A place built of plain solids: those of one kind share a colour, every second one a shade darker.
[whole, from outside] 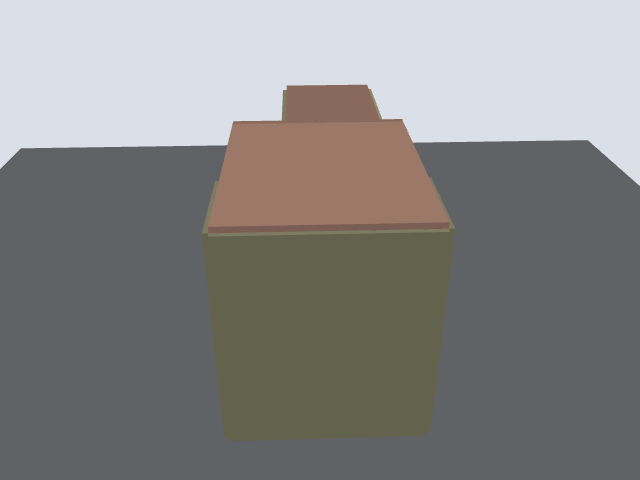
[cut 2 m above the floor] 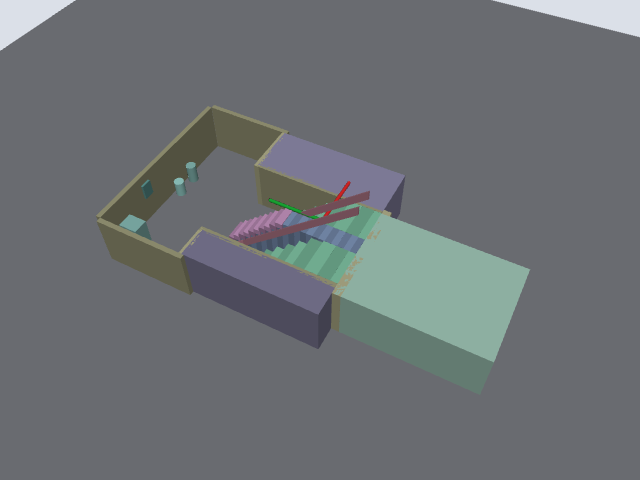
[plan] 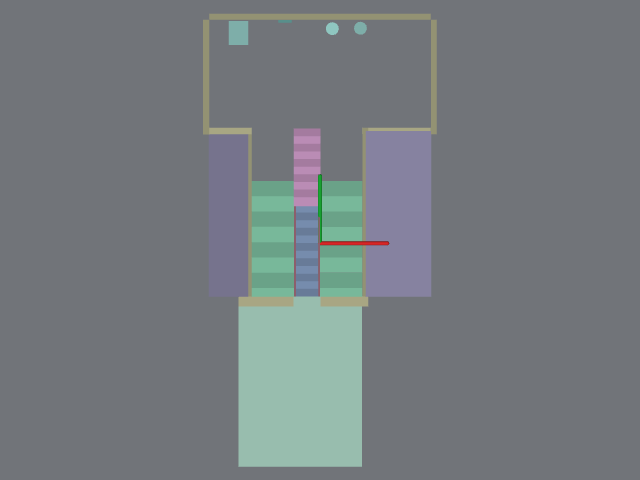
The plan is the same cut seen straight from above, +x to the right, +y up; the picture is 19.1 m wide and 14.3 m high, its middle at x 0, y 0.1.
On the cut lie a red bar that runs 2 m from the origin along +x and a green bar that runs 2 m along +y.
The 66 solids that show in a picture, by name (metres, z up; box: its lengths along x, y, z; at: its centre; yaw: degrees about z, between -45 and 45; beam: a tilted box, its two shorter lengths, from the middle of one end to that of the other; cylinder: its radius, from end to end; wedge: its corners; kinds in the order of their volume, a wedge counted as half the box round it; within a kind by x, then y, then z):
{
 "fill_1": {"box": [1.18, 4.94, 7.89], "at": [-2.72, 0.88, 3.9]},
 "fill_2": {"box": [1.95, 4.94, 7.89], "at": [2.34, 0.88, 3.9]},
 "floor_1": {"box": [3.68, 5.07, 4.97], "at": [-0.59, -4.12, 2.19]},
 "wall_1": {"box": [0.18, 3.41, 7.9], "at": [-3.39, 4.95, 3.9]},
 "wall_2": {"box": [1.27, 0.2, 7.9], "at": [-2.67, 3.35, 3.9]},
 "wall_3": {"box": [0.18, 4.77, 3.18], "at": [-2.52, -4.27, 6.26]},
 "wall_4": {"box": [0.18, 5.03, 7.9], "at": [-2.12, 0.93, 3.9]},
 "wall_5": {"box": [1.64, 0.3, 7.9], "at": [-1.61, -1.73, 3.9]},
 "wall_6": {"box": [6.6, 0.18, 7.9], "at": [0.0, 6.75, 3.9]},
 "wall_7": {"box": [1.43, 0.3, 7.9], "at": [0.73, -1.73, 3.9]},
 "wall_8": {"box": [0.18, 4.77, 3.18], "at": [1.34, -4.27, 6.26]},
 "wall_9": {"box": [0.18, 5.03, 7.9], "at": [1.35, 0.93, 3.9]},
 "wall_10": {"box": [2.04, 0.2, 7.9], "at": [2.28, 3.35, 3.9]},
 "wall_11": {"box": [0.18, 3.41, 7.9], "at": [3.39, 4.95, 3.9]},
 "mass_1": {"box": [1.32, 0.27, 3.17], "at": [-1.37, -1.46, 1.54]},
 "mass_2": {"box": [1.32, 0.46, 2.77], "at": [-1.37, -1.1, 1.33]},
 "mass_3": {"box": [1.32, 0.46, 2.36], "at": [-1.37, -0.65, 1.13]},
 "mass_4": {"box": [1.32, 0.46, 1.95], "at": [-1.37, -0.19, 0.93]},
 "mass_5": {"box": [1.32, 0.46, 1.55], "at": [-1.37, 0.26, 0.72]},
 "mass_6": {"box": [1.32, 0.46, 1.14], "at": [-1.37, 0.72, 0.52]},
 "mass_7": {"box": [1.32, 0.46, 0.73], "at": [-1.37, 1.17, 0.32]},
 "mass_8": {"box": [1.32, 0.46, 0.33], "at": [-1.37, 1.63, 0.11]},
 "mass_9": {"box": [1.32, 0.27, 3.17], "at": [0.6, -1.46, 1.54]},
 "mass_10": {"box": [1.32, 0.46, 2.77], "at": [0.6, -1.1, 1.33]},
 "mass_11": {"box": [1.32, 0.46, 2.36], "at": [0.6, -0.65, 1.13]},
 "mass_12": {"box": [1.32, 0.46, 1.95], "at": [0.6, -0.19, 0.93]},
 "mass_13": {"box": [1.32, 0.46, 1.55], "at": [0.6, 0.26, 0.72]},
 "mass_14": {"box": [1.32, 0.46, 1.14], "at": [0.6, 0.72, 0.52]},
 "mass_15": {"box": [1.32, 0.46, 0.73], "at": [0.6, 1.17, 0.32]},
 "mass_16": {"box": [1.32, 0.46, 0.33], "at": [0.6, 1.63, 0.11]},
 "roof_1": {"box": [3.68, 4.77, 0.2], "at": [-0.59, -4.27, 7.95]},
 "roof_2": {"box": [6.6, 0.3, 0.2], "at": [0.0, -1.73, 7.95]},
 "roof_3": {"box": [6.6, 8.24, 0.2], "at": [0.0, 2.54, 7.95]},
 "under_1": {"box": [0.66, 0.23, 4.31], "at": [-0.39, -1.47, 2.1]},
 "under_2": {"box": [0.66, 0.23, 4.11], "at": [-0.39, -1.24, 2.0]},
 "under_3": {"box": [0.66, 0.23, 3.9], "at": [-0.39, -1.02, 1.9]},
 "under_4": {"box": [0.66, 0.23, 3.7], "at": [-0.39, -0.79, 1.8]},
 "under_5": {"box": [0.66, 0.23, 3.49], "at": [-0.39, -0.56, 1.7]},
 "under_6": {"box": [0.66, 0.23, 3.29], "at": [-0.39, -0.33, 1.6]},
 "under_7": {"box": [0.66, 0.23, 3.09], "at": [-0.39, -0.11, 1.49]},
 "under_8": {"box": [0.66, 0.23, 2.88], "at": [-0.39, 0.12, 1.39]},
 "under_9": {"box": [0.66, 0.23, 2.68], "at": [-0.39, 0.35, 1.29]},
 "under_10": {"box": [0.66, 0.23, 2.48], "at": [-0.39, 0.58, 1.19]},
 "under_11": {"box": [0.66, 0.23, 2.28], "at": [-0.39, 0.8, 1.09]},
 "under_12": {"box": [0.66, 0.23, 2.07], "at": [-0.39, 1.03, 0.99]},
 "under_13": {"box": [0.66, 0.23, 1.87], "at": [-0.39, 1.26, 0.88]},
 "under_14": {"box": [0.66, 0.23, 1.66], "at": [-0.39, 1.49, 0.78]},
 "under_15": {"box": [0.66, 0.23, 1.46], "at": [-0.39, 1.71, 0.68]},
 "under_16": {"box": [0.66, 0.23, 1.26], "at": [-0.39, 1.94, 0.58]},
 "under_17": {"box": [0.66, 0.23, 1.06], "at": [-0.39, 2.17, 0.48]},
 "string_1": {"wedge": [[-0.77, -1.58, 3.88], [-0.77, -1.58, 4.21], [-0.77, 2.82, -0.05], [-0.77, 2.82, 0.29], [-0.72, -1.58, 3.88], [-0.72, -1.58, 4.21], [-0.72, 2.82, -0.05], [-0.72, 2.82, 0.29]]},
 "string_2": {"wedge": [[-0.05, -1.58, 3.88], [-0.05, -1.58, 4.21], [-0.05, 2.82, -0.05], [-0.05, 2.82, 0.29], [0.0, -1.58, 3.88], [0.0, -1.58, 4.21], [0.0, 2.82, -0.05], [0.0, 2.82, 0.29]]},
 "bin_1": {"box": [0.58, 0.72, 1.11], "at": [-2.43, 6.27, 0.51]},
 "bin_2": {"cylinder": 0.19, "from": [0.37, 6.39, 0.0], "to": [0.37, 6.39, 0.62]},
 "bin_3": {"cylinder": 0.19, "from": [1.21, 6.41, 0.0], "to": [1.21, 6.41, 0.75]},
 "tread_1": {"wedge": [[-0.79, 1.11, 1.81], [-0.79, 1.11, 2.03], [-0.79, 1.37, 1.81], [-0.79, 1.37, 2.03], [0.01, 1.11, 1.81], [0.01, 1.11, 2.03], [0.01, 1.37, 1.81], [0.01, 1.37, 2.03]]},
 "tread_2": {"wedge": [[-0.79, 1.34, 1.61], [-0.79, 1.34, 1.83], [-0.79, 1.6, 1.61], [-0.79, 1.6, 1.83], [0.01, 1.34, 1.61], [0.01, 1.34, 1.82], [0.01, 1.6, 1.61], [0.01, 1.6, 1.82]]},
 "tread_3": {"wedge": [[-0.79, 1.56, 1.41], [-0.79, 1.56, 1.62], [-0.79, 1.83, 1.41], [-0.79, 1.83, 1.62], [0.01, 1.56, 1.41], [0.01, 1.56, 1.62], [0.01, 1.83, 1.41], [0.01, 1.83, 1.62]]},
 "tread_4": {"wedge": [[-0.79, 1.79, 1.21], [-0.79, 1.79, 1.42], [-0.79, 2.06, 1.21], [-0.79, 2.06, 1.42], [0.01, 1.79, 1.21], [0.01, 1.79, 1.42], [0.01, 2.06, 1.21], [0.01, 2.06, 1.42]]},
 "tread_5": {"wedge": [[-0.79, 2.02, 1.0], [-0.79, 2.02, 1.22], [-0.79, 2.28, 1.0], [-0.79, 2.28, 1.22], [0.01, 2.02, 1.0], [0.01, 2.02, 1.22], [0.01, 2.28, 1.0], [0.01, 2.28, 1.22]]},
 "tread_6": {"wedge": [[-0.79, 2.25, 0.8], [-0.79, 2.25, 1.02], [-0.79, 2.51, 0.8], [-0.79, 2.51, 1.02], [0.01, 2.25, 0.8], [0.01, 2.25, 1.01], [0.01, 2.51, 0.8], [0.01, 2.51, 1.01]]},
 "tread_7": {"wedge": [[-0.79, 2.47, 0.59], [-0.79, 2.47, 0.81], [-0.79, 2.74, 0.59], [-0.79, 2.74, 0.81], [0.01, 2.47, 0.59], [0.01, 2.47, 0.81], [0.01, 2.74, 0.59], [0.01, 2.74, 0.81]]},
 "tread_8": {"wedge": [[-0.79, 2.7, 0.39], [-0.79, 2.7, 0.61], [-0.79, 2.97, 0.39], [-0.79, 2.97, 0.61], [0.01, 2.7, 0.39], [0.01, 2.7, 0.6], [0.01, 2.97, 0.39], [0.01, 2.97, 0.61]]},
 "tread_9": {"wedge": [[-0.79, 2.93, 0.19], [-0.79, 2.93, 0.41], [-0.79, 3.19, 0.19], [-0.79, 3.19, 0.41], [0.01, 2.93, 0.19], [0.01, 2.93, 0.4], [0.01, 3.19, 0.19], [0.01, 3.19, 0.4]]},
 "tread_10": {"wedge": [[-0.79, 3.16, -0.05], [-0.79, 3.16, 0.21], [-0.79, 3.42, -0.05], [-0.79, 3.42, 0.21], [0.01, 3.16, -0.05], [0.01, 3.16, 0.2], [0.01, 3.42, -0.05], [0.01, 3.42, 0.2]]},
 "cabinet_1": {"box": [0.41, 0.09, 0.61], "at": [-1.04, 6.61, 1.34]}
}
